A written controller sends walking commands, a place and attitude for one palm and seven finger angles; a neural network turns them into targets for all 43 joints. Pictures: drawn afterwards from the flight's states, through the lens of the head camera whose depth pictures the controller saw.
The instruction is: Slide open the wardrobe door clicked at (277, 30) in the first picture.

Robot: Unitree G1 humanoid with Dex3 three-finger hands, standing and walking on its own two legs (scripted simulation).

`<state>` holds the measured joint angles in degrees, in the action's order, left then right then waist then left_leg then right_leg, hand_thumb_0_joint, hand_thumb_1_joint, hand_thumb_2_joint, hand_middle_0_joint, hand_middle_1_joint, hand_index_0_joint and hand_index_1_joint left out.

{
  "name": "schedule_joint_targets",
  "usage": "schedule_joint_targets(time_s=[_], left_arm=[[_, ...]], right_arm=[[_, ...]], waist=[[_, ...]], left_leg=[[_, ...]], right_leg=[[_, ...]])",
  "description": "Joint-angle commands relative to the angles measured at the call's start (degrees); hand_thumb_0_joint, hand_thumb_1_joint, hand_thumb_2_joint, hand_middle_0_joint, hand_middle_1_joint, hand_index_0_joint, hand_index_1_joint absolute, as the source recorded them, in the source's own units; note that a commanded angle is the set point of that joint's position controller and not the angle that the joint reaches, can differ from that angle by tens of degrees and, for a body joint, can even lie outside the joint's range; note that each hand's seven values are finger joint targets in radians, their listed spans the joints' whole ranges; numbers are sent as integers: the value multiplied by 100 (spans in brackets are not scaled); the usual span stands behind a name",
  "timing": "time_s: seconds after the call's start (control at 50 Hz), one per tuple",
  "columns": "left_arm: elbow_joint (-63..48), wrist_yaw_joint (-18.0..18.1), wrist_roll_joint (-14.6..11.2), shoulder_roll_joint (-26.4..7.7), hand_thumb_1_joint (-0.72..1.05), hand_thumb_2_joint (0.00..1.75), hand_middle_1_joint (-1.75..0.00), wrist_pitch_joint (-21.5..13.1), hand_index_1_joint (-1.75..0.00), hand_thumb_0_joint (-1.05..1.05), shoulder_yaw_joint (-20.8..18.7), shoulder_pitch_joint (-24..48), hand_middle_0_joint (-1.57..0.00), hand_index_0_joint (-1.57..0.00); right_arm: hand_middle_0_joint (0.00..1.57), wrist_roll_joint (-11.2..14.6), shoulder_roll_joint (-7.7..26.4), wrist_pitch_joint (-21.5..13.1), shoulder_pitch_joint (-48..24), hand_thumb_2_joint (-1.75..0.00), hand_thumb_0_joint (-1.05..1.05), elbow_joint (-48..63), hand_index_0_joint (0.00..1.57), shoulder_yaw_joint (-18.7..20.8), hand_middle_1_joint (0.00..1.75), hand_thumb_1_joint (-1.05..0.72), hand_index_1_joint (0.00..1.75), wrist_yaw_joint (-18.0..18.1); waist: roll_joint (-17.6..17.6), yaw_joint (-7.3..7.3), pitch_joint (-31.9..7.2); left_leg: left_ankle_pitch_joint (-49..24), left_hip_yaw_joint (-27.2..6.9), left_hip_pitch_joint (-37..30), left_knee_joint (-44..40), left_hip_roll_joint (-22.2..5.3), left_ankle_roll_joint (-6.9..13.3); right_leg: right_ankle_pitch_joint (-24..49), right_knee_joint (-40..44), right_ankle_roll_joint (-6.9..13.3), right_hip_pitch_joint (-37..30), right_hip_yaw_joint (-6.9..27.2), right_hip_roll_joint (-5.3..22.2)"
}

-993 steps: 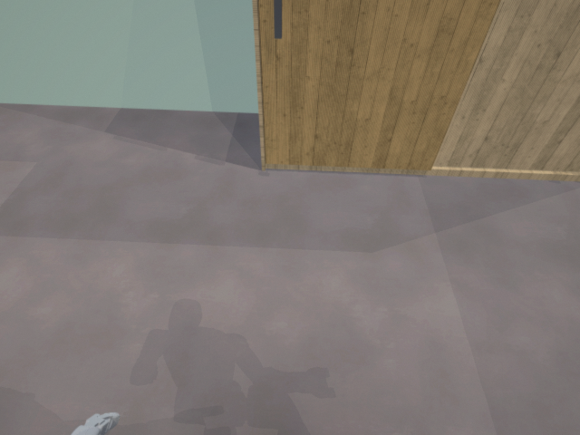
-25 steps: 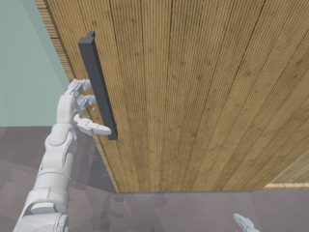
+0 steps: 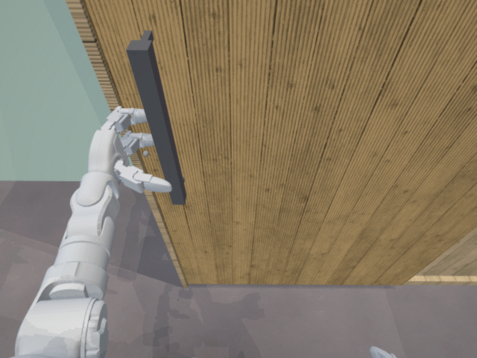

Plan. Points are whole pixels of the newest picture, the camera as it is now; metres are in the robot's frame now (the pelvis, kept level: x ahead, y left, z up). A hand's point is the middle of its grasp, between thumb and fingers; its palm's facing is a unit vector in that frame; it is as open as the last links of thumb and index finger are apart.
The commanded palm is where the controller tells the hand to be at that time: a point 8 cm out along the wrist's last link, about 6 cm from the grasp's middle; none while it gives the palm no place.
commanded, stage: slide the fingers in behind the handle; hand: left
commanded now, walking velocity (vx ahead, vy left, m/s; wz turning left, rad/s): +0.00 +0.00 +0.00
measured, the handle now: (166, 134) +0.46 +0.15 +0.13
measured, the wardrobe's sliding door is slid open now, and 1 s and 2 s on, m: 0.00 0.00 0.00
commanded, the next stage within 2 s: grip the handle and tug to test in 1.66 s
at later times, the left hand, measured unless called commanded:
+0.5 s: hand (159, 156) +0.41 +0.15 +0.12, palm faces +0.02 -1.00 -0.01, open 14.0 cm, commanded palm +0.38 +0.20 +0.12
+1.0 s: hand (174, 157) +0.41 +0.13 +0.12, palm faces +0.02 -1.00 -0.01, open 14.0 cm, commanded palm +0.37 +0.17 +0.12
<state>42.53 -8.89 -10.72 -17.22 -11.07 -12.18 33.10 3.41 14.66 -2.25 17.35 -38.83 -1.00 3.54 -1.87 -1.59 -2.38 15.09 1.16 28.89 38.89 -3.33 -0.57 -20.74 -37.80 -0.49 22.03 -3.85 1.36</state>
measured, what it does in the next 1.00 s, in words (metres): stands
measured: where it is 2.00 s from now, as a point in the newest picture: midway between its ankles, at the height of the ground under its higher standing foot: outside the picture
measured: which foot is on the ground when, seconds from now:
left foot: down 0.00-1.00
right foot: down 0.00-1.00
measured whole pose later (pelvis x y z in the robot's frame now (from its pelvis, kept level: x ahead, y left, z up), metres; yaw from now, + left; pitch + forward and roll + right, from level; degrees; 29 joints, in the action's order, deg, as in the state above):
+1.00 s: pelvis +0.02 -0.01 +0.00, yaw -1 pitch +4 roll +0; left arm 27.0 -2.5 -8.9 -10.4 -7.2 -8.1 22.0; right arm 2.5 13.2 -1.7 15.6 -35.7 -1.0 1.9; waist -2.0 -1.2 -3.7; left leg 16.4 2.7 24.4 36.9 -3.7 -1.1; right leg -21.9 -36.6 -0.2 18.6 -2.3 1.0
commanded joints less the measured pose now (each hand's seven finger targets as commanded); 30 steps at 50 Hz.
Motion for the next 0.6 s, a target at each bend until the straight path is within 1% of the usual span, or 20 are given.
schedule_joint_targets(time_s=[0.0, 0.02, 0.08, 0.1, 0.12, 0.14, 0.16, 0.18, 0.22, 0.26, 0.28, 0.3, 0.32, 0.34, 0.4, 0.46, 0.52, 0.54, 0.56, 0.58], left_arm=[[-1259, -19, -70, -770, -50, 30, -120, -369, -120, 0, 37, 2764, -30, -30], [-1221, 6, -57, -812, -50, 30, -120, -379, -120, 0, -22, 2638, -30, -30], [-1456, 15, -41, -669, -50, 30, -120, -418, -120, 0, 66, 2410, -30, -30], [-1494, 18, -43, -509, -50, 30, -120, -403, -120, 0, 209, 2384, -30, -30], [-1540, 46, -52, -427, -50, 30, -120, -413, -120, 0, 288, 2417, -30, -30], [-1492, 73, -67, -462, -50, 30, -120, -383, -120, 0, 220, 2368, -30, -30], [-1494, 120, -68, -629, -50, 30, -120, -364, -120, 0, 58, 2358, -30, -30], [-1489, 162, -78, -665, -50, 30, -120, -329, -120, 0, -18, 2280, -30, -30], [-1611, 283, -29, -1052, -50, 30, -120, -313, -120, 0, -369, 2013, -30, -30], [-1874, 360, 34, -918, -50, 30, -120, -322, -120, 0, -252, 2196, -30, -30], [-1844, 395, 57, -897, -50, 30, -120, -314, -120, 0, -295, 2046, -30, -30], [-1948, 406, 78, -885, -50, 30, -120, -325, -120, 0, -264, 1996, -30, -30], [-1897, 428, 109, -970, -50, 30, -120, -323, -120, 0, -337, 1839, -30, -30], [-1939, 417, 103, -912, -50, 30, -120, -312, -120, 0, -295, 1780, -30, -30], [-2215, 360, 64, -502, -50, 30, -120, -261, -120, 0, 62, 1992, -30, -30], [-2276, 334, -6, -438, -50, 30, -120, -172, -120, 0, 80, 1771, -30, -30], [-2118, 350, 10, -492, -50, 30, -120, -66, -120, 0, 56, 1695, -30, -30], [-2197, 360, 13, -392, -50, 30, -120, -43, -120, 0, 127, 1750, -30, -30], [-2239, 375, 35, -470, -50, 30, -120, -22, -120, 0, 43, 1659, -30, -30], [-2301, 372, 53, -281, -50, 30, -120, -1, -120, 0, 213, 1672, -30, -30]], right_arm=[[20, -10, 792, -280, -112, -90, 0, 684, 20, 289, 30, -90, 30, 32], [20, -37, 800, -286, -78, -90, 0, 683, 20, 298, 30, -90, 30, 27], [20, -16, 767, -308, -150, -90, 0, 758, 20, 298, 30, -90, 30, -8], [20, -5, 748, -322, -176, -90, 0, 780, 20, 285, 30, -90, 30, -23], [20, -19, 758, -332, -151, -90, 0, 781, 20, 284, 30, -90, 30, -33], [20, 0, 751, -344, -213, -90, 0, 781, 20, 290, 30, -90, 30, -35], [20, -11, 773, -331, -187, -90, 0, 770, 20, 286, 30, -90, 30, -29], [20, -14, 763, -328, -212, -90, 0, 791, 20, 278, 30, -90, 30, -34], [20, -55, 790, -310, -206, -90, 0, 824, 20, 272, 30, -90, 30, -24], [20, -50, 711, -314, -274, -90, 0, 876, 20, 242, 30, -90, 30, -40], [20, -67, 693, -316, -266, -90, 0, 880, 20, 245, 30, -90, 30, -48], [20, -60, 686, -315, -281, -90, 0, 899, 20, 244, 30, -90, 30, -55], [20, -82, 701, -297, -242, -90, 0, 886, 20, 253, 30, -90, 30, -53], [20, -60, 694, -290, -291, -90, 0, 921, 20, 247, 30, -90, 30, -53], [20, -48, 662, -309, -313, -90, 0, 930, 20, 263, 30, -90, 30, -60], [20, -35, 676, -320, -317, -90, 0, 921, 20, 284, 30, -90, 30, -59], [20, -47, 703, -290, -283, -90, 0, 876, 20, 287, 30, -90, 30, -36], [20, -42, 689, -294, -302, -90, 0, 895, 20, 283, 30, -90, 30, -46], [20, -45, 689, -287, -299, -90, 0, 893, 20, 297, 30, -90, 30, -51], [20, -40, 662, -281, -328, -90, 0, 915, 20, 292, 30, -90, 30, -57]], waist=[[43, -253, -1617], [166, -233, -1647], [-71, -165, -1762], [-143, -178, -1667], [32, -217, -1647], [-22, -190, -1518], [138, -174, -1499], [141, -129, -1481], [243, 13, -1655], [35, -20, -1697], [99, 12, -1680], [3, 11, -1691], [156, 18, -1675], [168, 22, -1611], [-62, -84, -1704], [-15, -75, -1738], [215, -91, -1564], [215, -101, -1603], [131, -46, -1685], [80, -94, -1631]], left_leg=[[-283, -158, -1583, -467, 267, 231], [-336, -181, -1561, -449, 264, 244], [-422, -170, -1722, -460, 250, 213], [-362, -177, -1719, -474, 240, 201], [-313, -207, -1664, -473, 245, 216], [-229, -185, -1626, -486, 235, 212], [-170, -199, -1559, -510, 240, 211], [-175, -170, -1534, -532, 244, 218], [-351, -145, -1439, -527, 253, 223], [-439, -102, -1522, -530, 258, 217], [-512, -93, -1513, -518, 258, 217], [-518, -67, -1530, -521, 254, 212], [-567, -69, -1466, -510, 251, 227], [-542, -60, -1452, -532, 245, 223], [-709, -46, -1677, -492, 248, 210], [-776, -43, -1733, -473, 243, 204], [-776, -46, -1611, -468, 253, 225], [-841, -37, -1638, -475, 260, 232], [-922, -37, -1674, -463, 265, 220], [-938, -14, -1722, -452, 266, 221]], right_leg=[[932, 648, 109, 439, 78, -320], [964, 632, 114, 357, 58, -321], [1018, 586, 132, 409, 47, -335], [950, 586, 136, 482, 31, -344], [912, 596, 132, 419, 11, -341], [861, 615, 124, 504, 30, -351], [816, 625, 120, 457, 23, -350], [825, 644, 118, 418, 37, -349], [971, 608, 123, 105, 59, -325], [1104, 580, 111, 130, 81, -318], [1193, 568, 117, 94, 78, -324], [1207, 569, 115, 85, 89, -321], [1253, 581, 115, -19, 78, -324], [1253, 585, 114, 15, 86, -330], [1467, 573, 121, 74, 77, -340], [1528, 591, 117, 50, 52, -349], [1563, 628, 105, 8, 58, -339], [1666, 610, 96, 9, 59, -329], [1734, 581, 111, -30, 66, -326], [1744, 590, 104, 34, 56, -322]])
